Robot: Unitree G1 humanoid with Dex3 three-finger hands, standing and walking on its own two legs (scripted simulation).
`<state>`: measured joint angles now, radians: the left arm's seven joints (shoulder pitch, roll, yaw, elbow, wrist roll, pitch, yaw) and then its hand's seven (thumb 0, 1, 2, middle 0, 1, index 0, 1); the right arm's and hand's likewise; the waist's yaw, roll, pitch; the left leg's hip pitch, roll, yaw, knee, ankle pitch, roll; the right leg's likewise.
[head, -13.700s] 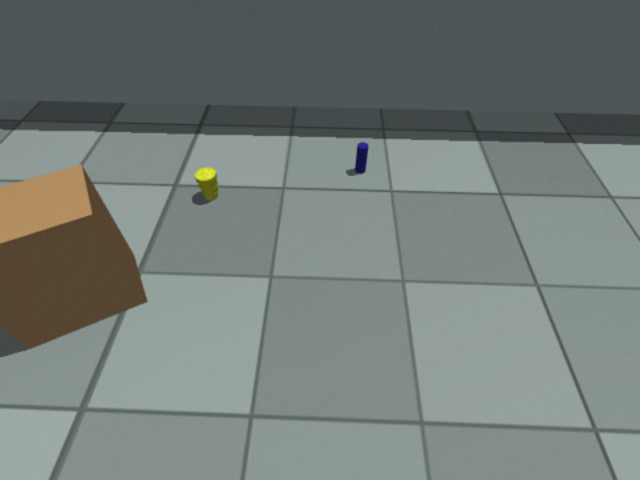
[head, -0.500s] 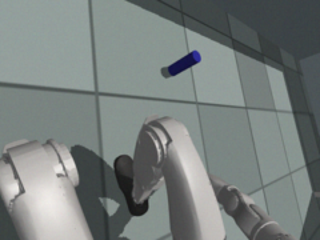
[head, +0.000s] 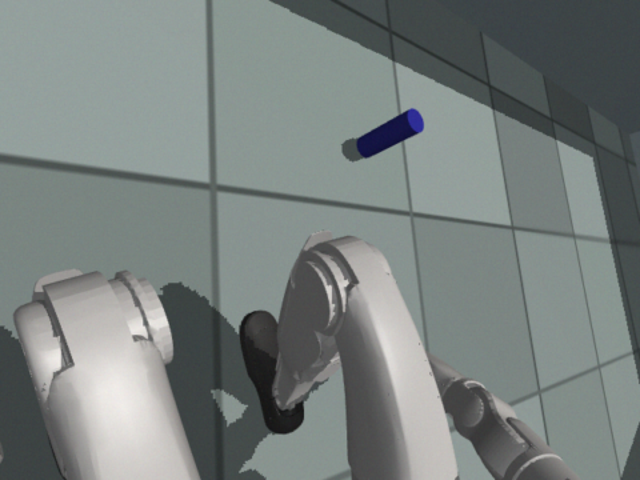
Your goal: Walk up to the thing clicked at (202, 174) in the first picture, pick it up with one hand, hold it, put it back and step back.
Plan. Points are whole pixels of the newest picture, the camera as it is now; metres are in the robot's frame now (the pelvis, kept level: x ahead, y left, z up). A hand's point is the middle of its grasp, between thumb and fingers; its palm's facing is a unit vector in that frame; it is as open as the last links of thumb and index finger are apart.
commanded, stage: settle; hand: left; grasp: from the side
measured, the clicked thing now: out of the picture +0.42 +0.30 -0.21
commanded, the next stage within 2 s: lift in 1.56 s
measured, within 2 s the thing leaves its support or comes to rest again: neither
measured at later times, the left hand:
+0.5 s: hand out of the picture +0.38 +0.32 -0.07, palm faces +0.39 -0.92 -0.02, open 11.7 cm
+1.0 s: hand out of the picture +0.41 +0.31 +0.00, palm faces +0.36 -0.93 -0.04, open 11.7 cm
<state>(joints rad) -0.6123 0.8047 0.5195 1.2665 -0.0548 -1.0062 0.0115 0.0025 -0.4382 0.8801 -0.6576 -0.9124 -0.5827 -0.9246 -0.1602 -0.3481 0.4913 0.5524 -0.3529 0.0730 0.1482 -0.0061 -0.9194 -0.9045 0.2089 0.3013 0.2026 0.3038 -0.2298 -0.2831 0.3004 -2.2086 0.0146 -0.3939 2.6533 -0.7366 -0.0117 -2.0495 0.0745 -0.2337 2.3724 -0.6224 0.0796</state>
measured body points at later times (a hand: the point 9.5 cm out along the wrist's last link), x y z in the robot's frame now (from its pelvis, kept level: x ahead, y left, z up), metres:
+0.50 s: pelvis +0.00 -0.01 +0.03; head +0.19 +0.15 +0.40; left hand +0.36 +0.37 -0.06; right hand +0.21 -0.23 -0.05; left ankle +0.08 +0.12 -0.26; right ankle +0.14 -0.13 -0.26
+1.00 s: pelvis +0.02 -0.02 +0.06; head +0.23 +0.08 +0.44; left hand +0.38 +0.36 +0.00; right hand +0.20 -0.26 -0.06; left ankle +0.08 +0.12 -0.26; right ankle +0.14 -0.13 -0.26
